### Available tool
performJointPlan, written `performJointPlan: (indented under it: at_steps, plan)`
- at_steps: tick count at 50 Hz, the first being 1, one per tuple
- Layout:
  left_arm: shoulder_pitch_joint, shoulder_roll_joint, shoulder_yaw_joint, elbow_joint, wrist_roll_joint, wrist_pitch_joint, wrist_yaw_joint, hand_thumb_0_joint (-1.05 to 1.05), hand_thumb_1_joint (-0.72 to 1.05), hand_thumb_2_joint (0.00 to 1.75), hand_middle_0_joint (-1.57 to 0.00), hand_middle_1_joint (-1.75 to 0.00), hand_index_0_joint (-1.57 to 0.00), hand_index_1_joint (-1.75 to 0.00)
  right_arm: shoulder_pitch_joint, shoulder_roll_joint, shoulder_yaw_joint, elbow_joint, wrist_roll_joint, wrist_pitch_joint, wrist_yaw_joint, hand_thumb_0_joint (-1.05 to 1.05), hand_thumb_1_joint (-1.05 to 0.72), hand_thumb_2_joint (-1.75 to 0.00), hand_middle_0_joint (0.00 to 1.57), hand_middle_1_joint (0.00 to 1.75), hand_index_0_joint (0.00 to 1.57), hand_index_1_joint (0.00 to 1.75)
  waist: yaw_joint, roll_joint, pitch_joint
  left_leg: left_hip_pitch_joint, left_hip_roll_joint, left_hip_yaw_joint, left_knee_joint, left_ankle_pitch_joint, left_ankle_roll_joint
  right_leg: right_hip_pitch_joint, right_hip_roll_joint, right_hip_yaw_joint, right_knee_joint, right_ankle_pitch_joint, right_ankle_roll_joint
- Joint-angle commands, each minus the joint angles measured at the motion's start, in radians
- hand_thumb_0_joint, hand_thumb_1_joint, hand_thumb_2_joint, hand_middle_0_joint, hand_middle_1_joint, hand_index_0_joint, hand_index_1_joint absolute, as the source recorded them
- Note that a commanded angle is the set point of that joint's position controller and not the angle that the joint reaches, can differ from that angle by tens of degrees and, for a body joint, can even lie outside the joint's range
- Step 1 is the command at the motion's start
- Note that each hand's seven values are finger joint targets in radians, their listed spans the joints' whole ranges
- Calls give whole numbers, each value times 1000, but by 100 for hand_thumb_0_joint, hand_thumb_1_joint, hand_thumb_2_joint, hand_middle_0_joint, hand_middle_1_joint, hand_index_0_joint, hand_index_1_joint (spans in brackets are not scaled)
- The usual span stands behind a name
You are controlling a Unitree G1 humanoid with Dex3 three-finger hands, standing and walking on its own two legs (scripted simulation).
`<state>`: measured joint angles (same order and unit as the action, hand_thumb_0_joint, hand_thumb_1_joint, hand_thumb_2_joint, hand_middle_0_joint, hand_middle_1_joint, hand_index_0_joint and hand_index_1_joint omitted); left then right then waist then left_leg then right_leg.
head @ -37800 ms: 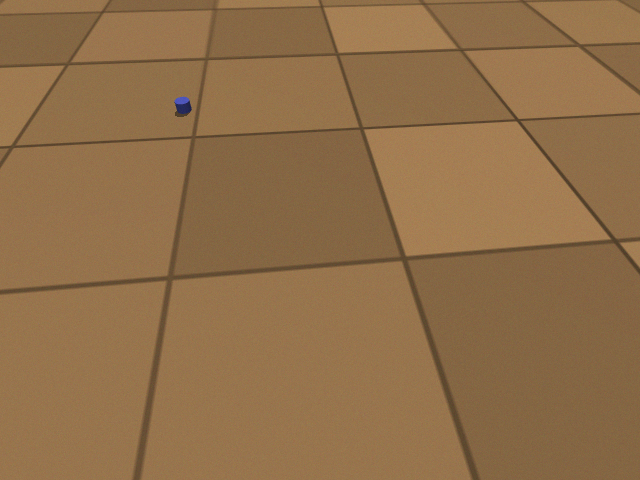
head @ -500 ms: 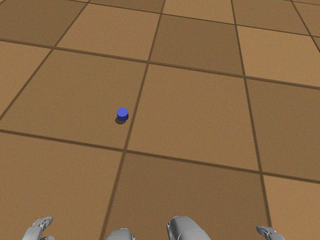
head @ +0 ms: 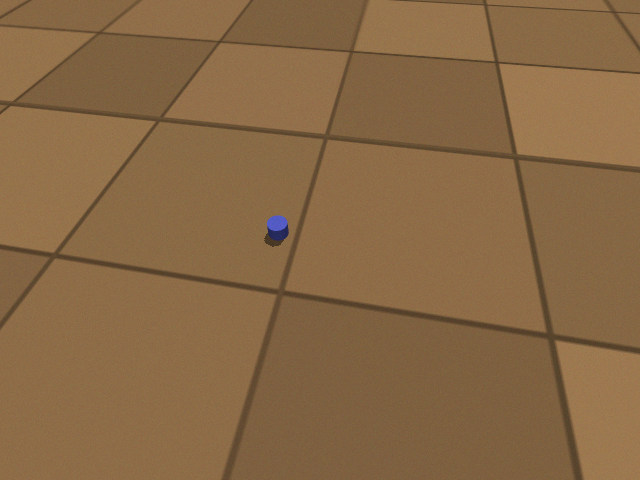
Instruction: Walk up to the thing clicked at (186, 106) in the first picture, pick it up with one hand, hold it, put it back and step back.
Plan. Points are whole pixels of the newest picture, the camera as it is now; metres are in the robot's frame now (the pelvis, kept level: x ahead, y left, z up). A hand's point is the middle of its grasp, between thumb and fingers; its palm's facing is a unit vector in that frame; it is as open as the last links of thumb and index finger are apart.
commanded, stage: step back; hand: left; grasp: from above
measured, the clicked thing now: (277, 228) +1.09 +0.19 -0.73
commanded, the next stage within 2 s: stand in 0.82 s
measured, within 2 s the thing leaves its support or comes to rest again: neither
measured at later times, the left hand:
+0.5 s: hand out of the picture +0.10 +0.24 -0.13, palm faces +0.03 -0.93 -0.38, open 7.4 cm
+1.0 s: hand out of the picture +0.14 +0.26 -0.14, palm faces +0.01 -0.94 -0.34, open 7.4 cm
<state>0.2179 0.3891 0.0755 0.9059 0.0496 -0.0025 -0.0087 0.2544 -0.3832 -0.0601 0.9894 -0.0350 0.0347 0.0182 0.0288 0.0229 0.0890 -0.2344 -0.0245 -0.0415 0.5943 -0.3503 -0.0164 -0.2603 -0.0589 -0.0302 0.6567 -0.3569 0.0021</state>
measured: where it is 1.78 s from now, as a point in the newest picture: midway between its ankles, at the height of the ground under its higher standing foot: outside the picture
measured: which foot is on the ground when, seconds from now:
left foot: down 0.00-0.30, up 0.32-0.54, down 0.56-1.00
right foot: down 0.00-0.02, up 0.04-0.24, down 0.26-1.00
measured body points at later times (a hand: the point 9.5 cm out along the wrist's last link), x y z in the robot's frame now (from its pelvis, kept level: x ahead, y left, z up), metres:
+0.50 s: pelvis +0.03 -0.02 +0.01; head +0.04 -0.03 +0.46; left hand +0.10 +0.29 -0.11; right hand +0.10 -0.33 -0.13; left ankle +0.05 +0.13 -0.70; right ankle +0.04 -0.13 -0.72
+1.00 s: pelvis +0.06 +0.01 +0.02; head +0.07 +0.01 +0.47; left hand +0.14 +0.31 -0.11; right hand +0.19 -0.28 -0.11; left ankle +0.07 +0.13 -0.72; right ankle +0.04 -0.13 -0.72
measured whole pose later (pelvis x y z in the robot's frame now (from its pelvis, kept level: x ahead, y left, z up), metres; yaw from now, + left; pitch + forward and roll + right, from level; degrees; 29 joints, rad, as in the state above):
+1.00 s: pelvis +0.06 +0.01 +0.02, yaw +1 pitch -3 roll +0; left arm 0.09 0.35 0.00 1.10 0.01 -0.02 -0.01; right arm 0.04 -0.34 -0.01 1.08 -0.01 -0.02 0.01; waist 0.02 0.00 0.08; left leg -0.18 0.02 0.00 0.45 -0.21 -0.01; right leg -0.12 -0.04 -0.04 0.42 -0.25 0.03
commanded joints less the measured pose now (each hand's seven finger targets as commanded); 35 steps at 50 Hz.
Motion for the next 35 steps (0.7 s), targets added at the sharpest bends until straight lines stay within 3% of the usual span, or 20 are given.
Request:
performJointPlan:
  at_steps: [1,2,3,6,9,11,13,14,15,16,17,20,23,26,28,29,30,31,33,35]
  plan:
    - [-31,108,12,-87,-31,-10,8,0,90,90,-20,-30,-20,-30,19,-273,-81,-79,-18,-80,-23,0,-90,-90,20,30,20,30,-39,150,-129,295,267,-443,-347,-106,140,-299,45,22,147,-85,-31]
    - [-116,210,43,-76,-26,-11,14,0,90,90,-20,-30,-20,-30,20,-359,-94,-82,-6,-75,-18,0,-90,-90,20,30,20,30,-76,118,-56,91,367,-572,-383,-344,273,-268,26,54,237,-233,-30]
    - [-120,249,51,-72,-21,-16,11,0,90,90,-20,-30,-20,-30,-24,-354,-97,-90,-3,-75,-16,0,-90,-90,20,30,20,30,-60,95,16,-32,386,-563,-405,-413,301,-220,-1,92,285,-225,-37]
    - [-43,201,42,-46,-29,-28,-6,0,90,90,-20,-30,-20,-30,-62,-247,-63,-105,-8,-85,-15,0,-90,-90,20,30,20,30,-26,107,33,69,244,-317,-347,-204,209,-268,0,68,175,-115,-37]
    - [-60,182,44,-33,-27,-37,-10,0,90,90,-20,-30,-20,-30,-31,-257,-69,-92,-6,-82,-9,0,-90,-90,20,30,20,30,-57,148,1,20,234,-272,-315,-71,200,-139,36,13,57,-91,-19]
    - [-12,170,46,-9,-23,-47,-3,0,90,90,-20,-30,-20,-30,-71,-246,-62,-107,0,-69,-7,0,-90,-90,20,30,20,30,-22,158,-44,-37,197,-176,-224,3,178,8,60,-23,-88,2,-22]
    - [63,171,49,37,-20,-57,13,0,90,90,-20,-30,-20,-30,-106,-173,-35,-117,18,-53,-9,0,-90,-90,20,30,20,30,33,76,-87,-155,133,-81,-46,43,111,229,83,-25,-248,124,-28]
    - [97,213,64,46,-10,-61,23,0,90,90,-20,-30,-20,-30,-91,-111,-14,-128,24,-51,-14,0,-90,-90,20,30,20,30,50,-64,-97,-254,51,-45,121,-35,72,285,-36,175,-309,52,-43]
    - [82,298,80,25,1,-66,28,0,90,90,-20,-30,-20,-30,-84,-83,-2,-146,23,-49,-20,0,-90,-90,20,30,20,30,49,-214,-85,-389,-62,-42,266,-211,34,276,-251,510,-439,-146,-125]
    - [-11,328,84,-3,1,-62,27,0,90,90,-20,-30,-20,-30,-60,-165,-29,-111,14,-39,-31,0,-90,-90,20,30,20,30,29,-120,-56,-293,10,-106,347,-238,29,93,-367,594,-472,-341,-216]
    - [-74,320,79,-26,-3,-61,25,0,90,90,-20,-30,-20,-30,-27,-203,-42,-91,15,-42,-31,0,-90,-90,20,30,20,30,4,-112,2,-232,49,-103,363,-228,25,-19,-381,591,-451,-313,-269]
    - [-77,229,49,-16,-18,-74,25,0,90,90,-20,-30,-20,-30,-16,-172,-30,-58,18,-52,-23,0,-90,-90,20,30,20,30,-11,-92,-19,-212,48,-107,292,-133,28,46,-220,304,-358,73,-181]
    - [-95,253,51,-8,-15,-72,23,0,90,90,-20,-30,-20,-30,-8,-160,-24,-53,14,-52,-17,0,-90,-90,20,30,20,30,-15,-176,-44,-133,63,-27,159,-96,15,26,-224,232,-308,244,-185]
    - [-132,229,39,-9,-31,-57,22,0,90,90,-20,-30,-20,-30,11,-140,-23,-25,12,-63,-22,0,-90,-90,20,30,20,30,-41,-183,-97,-3,26,66,-83,60,17,39,-169,121,-168,465,-142]
    - [-119,189,20,-11,-43,-44,23,0,90,90,-20,-30,-20,-30,7,-159,-34,-11,6,-69,-32,0,-90,-90,20,30,20,30,-42,-121,-129,94,50,14,-163,308,34,12,-119,85,-61,491,-74]
    - [-93,162,10,-13,-50,-38,22,0,90,90,-20,-30,-20,-30,-29,-201,-39,-24,0,-72,-36,0,-90,-90,20,30,20,30,-22,-24,-159,125,155,-109,-150,446,70,-33,-62,52,-17,403,-40]
    - [-95,145,6,-3,-58,-29,22,0,90,90,-20,-30,-20,-30,-96,-235,-37,-43,4,-73,-38,0,-90,-90,20,30,20,30,1,35,-151,38,246,-223,-196,377,127,-15,10,20,-7,172,-12]
    - [-85,170,13,27,-62,-18,24,0,90,90,-20,-30,-20,-30,-149,-264,-35,-48,16,-68,-34,0,-90,-90,20,30,20,30,12,65,-127,-99,276,-223,-200,233,182,90,29,15,-27,-34,-20]
    - [-77,175,8,53,-43,-26,26,0,90,90,-20,-30,-20,-30,-199,-220,-20,-34,15,-57,-28,0,-90,-90,20,30,20,30,25,40,-113,-121,225,-154,-172,194,124,151,-8,42,-157,43,-31]
    - [-103,208,14,60,-41,-36,23,0,90,90,-20,-30,-20,-30,-190,-186,-8,-25,19,-59,-30,0,-90,-90,20,30,20,30,-2,20,-115,-88,145,-86,-138,227,62,128,-59,104,-187,203,-49]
